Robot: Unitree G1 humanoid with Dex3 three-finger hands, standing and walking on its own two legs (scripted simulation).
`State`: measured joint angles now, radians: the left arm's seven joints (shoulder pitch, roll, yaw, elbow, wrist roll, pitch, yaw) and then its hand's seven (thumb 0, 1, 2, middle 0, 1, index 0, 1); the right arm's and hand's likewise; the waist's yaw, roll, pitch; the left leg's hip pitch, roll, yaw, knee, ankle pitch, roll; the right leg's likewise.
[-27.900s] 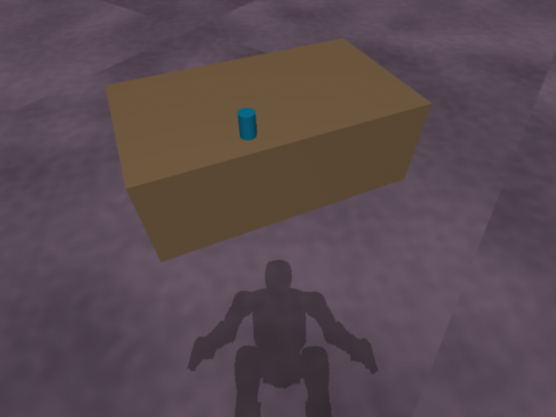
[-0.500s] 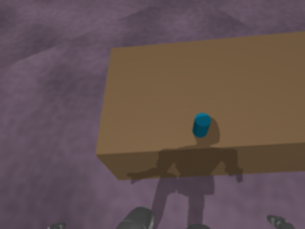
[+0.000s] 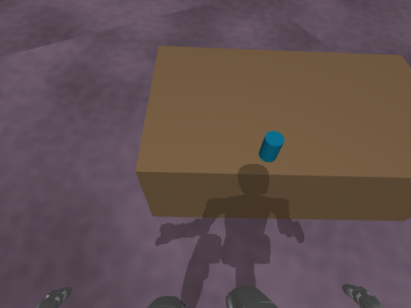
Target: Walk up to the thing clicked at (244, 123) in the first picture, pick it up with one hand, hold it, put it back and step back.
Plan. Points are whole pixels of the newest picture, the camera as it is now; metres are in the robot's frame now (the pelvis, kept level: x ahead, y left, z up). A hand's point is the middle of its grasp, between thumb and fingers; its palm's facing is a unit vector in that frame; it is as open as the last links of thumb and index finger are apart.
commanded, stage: step back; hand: right
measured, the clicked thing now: (270, 147) +0.64 -0.22 -0.26
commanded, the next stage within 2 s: none
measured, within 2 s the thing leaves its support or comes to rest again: neither
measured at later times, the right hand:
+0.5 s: hand out of the picture -0.08 -0.27 -0.17, palm faces -0.05 +0.91 -0.41, open 7.4 cm
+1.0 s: hand out of the picture -0.20 -0.27 -0.15, palm faces +0.04 +0.92 -0.39, open 7.4 cm
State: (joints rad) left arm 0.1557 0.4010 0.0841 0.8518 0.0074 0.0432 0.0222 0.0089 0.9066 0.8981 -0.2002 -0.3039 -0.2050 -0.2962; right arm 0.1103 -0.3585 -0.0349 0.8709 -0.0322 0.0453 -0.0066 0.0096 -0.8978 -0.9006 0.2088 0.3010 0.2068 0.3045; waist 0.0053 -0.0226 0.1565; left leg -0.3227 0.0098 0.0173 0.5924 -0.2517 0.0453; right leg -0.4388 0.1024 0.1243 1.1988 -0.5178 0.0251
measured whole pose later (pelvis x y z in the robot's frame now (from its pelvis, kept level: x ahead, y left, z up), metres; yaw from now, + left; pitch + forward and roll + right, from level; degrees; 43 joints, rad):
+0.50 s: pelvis -0.15 +0.01 -0.02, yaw +1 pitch -2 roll +0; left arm 0.11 0.38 0.06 0.77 0.03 0.03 0.02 0.01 0.90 0.90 -0.20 -0.30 -0.21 -0.30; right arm 0.20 -0.40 -0.06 0.91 -0.02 0.06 -0.01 0.01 -0.90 -0.90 0.21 0.30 0.20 0.30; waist -0.01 0.00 0.18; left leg -0.26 -0.04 -0.05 0.68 -0.39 0.01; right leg -0.39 -0.05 0.00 0.71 -0.30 0.02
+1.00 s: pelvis -0.31 +0.01 -0.01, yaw -5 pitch -2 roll +1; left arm 0.21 0.36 0.05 0.87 0.04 0.04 0.00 0.01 0.90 0.90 -0.20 -0.30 -0.21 -0.30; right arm 0.12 -0.40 -0.05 0.86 -0.01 0.07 -0.01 0.01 -0.90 -0.90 0.21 0.30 0.20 0.30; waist 0.03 0.01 0.14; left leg -0.52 -0.09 -0.11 1.06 -0.48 0.00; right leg -0.27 0.00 0.05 0.65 -0.35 -0.01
